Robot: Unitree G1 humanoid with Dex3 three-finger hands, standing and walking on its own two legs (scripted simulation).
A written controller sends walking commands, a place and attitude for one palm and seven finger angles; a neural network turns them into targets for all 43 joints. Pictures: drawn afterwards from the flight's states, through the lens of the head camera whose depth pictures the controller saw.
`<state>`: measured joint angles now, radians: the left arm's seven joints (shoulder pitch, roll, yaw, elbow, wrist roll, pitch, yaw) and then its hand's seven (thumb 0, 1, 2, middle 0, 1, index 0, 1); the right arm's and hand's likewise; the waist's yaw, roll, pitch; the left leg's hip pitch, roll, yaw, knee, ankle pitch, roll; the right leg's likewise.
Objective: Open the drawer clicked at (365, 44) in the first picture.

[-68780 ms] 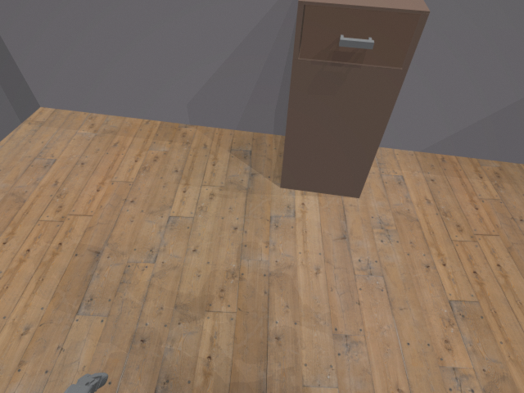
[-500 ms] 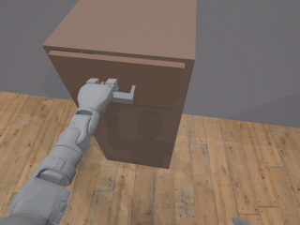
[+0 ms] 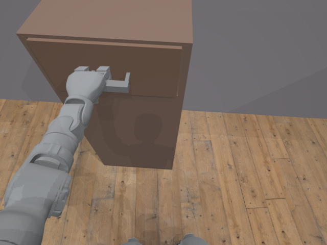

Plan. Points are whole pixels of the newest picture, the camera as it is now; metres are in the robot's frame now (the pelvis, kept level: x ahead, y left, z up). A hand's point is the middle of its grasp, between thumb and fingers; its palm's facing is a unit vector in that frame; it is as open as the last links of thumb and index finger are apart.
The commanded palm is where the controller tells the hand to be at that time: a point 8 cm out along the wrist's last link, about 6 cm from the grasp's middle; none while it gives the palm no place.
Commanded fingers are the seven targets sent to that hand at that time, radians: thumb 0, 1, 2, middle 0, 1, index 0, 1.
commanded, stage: pull the drawer open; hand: left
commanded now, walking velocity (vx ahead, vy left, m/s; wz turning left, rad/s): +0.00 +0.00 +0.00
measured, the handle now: (109, 80) +0.53 +0.12 +0.07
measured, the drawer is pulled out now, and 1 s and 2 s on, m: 0.01 0.02 0.19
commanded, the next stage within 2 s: none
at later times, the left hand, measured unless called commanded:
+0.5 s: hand (94, 100) +0.48 +0.16 +0.04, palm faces -0.03 -0.07 -1.00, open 5.4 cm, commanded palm +0.44 +0.16 +0.10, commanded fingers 0.00 0.90 0.90 -0.40 -1.35 -0.40 -1.35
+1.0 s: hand (93, 99) +0.48 +0.16 +0.04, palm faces -0.06 -0.03 -1.00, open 5.6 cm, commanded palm +0.46 +0.16 +0.10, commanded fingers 0.00 0.90 0.90 -0.40 -1.35 -0.40 -1.35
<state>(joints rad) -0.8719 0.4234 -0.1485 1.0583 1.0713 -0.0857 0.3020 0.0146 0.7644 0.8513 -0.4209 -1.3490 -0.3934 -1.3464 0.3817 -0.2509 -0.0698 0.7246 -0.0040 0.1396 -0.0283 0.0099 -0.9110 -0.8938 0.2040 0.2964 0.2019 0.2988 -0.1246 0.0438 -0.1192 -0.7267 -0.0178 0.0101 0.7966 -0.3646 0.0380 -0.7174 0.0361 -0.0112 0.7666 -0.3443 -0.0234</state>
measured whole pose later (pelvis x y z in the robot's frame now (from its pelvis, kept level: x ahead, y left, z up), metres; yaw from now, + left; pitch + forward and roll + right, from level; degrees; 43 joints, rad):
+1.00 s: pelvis +0.02 -0.01 +0.00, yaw +1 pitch +15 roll -1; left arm -0.79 0.36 -0.21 0.92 1.04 -0.03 0.25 0.04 0.76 0.80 -0.42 -1.35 -0.37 -1.34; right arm 0.24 -0.23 -0.06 0.67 0.00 0.17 -0.02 0.01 -0.91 -0.89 0.20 0.30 0.20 0.30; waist -0.06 0.04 -0.12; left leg -0.65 -0.03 -0.01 0.77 -0.39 0.03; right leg -0.64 0.03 -0.03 0.75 -0.38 -0.03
